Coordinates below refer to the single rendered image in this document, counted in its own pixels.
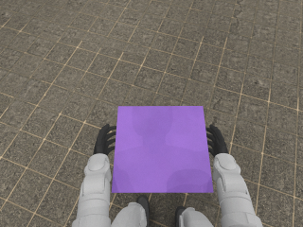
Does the robot right forearm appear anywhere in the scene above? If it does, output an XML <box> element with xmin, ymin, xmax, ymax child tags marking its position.
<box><xmin>213</xmin><ymin>153</ymin><xmax>263</xmax><ymax>227</ymax></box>

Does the robot right hand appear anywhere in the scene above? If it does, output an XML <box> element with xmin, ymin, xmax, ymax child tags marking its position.
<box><xmin>205</xmin><ymin>124</ymin><xmax>229</xmax><ymax>158</ymax></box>

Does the robot left forearm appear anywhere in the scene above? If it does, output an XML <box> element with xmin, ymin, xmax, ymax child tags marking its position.
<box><xmin>71</xmin><ymin>153</ymin><xmax>112</xmax><ymax>227</ymax></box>

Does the right robot foot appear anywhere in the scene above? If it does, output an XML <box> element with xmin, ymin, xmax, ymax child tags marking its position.
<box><xmin>175</xmin><ymin>206</ymin><xmax>186</xmax><ymax>227</ymax></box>

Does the robot left hand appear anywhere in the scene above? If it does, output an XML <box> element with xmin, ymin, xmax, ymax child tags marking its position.
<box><xmin>93</xmin><ymin>124</ymin><xmax>116</xmax><ymax>156</ymax></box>

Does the carton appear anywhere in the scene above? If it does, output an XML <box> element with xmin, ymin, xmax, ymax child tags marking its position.
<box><xmin>111</xmin><ymin>106</ymin><xmax>214</xmax><ymax>193</ymax></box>

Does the robot right thigh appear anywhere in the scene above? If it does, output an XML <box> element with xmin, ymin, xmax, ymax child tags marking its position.
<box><xmin>179</xmin><ymin>210</ymin><xmax>214</xmax><ymax>227</ymax></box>

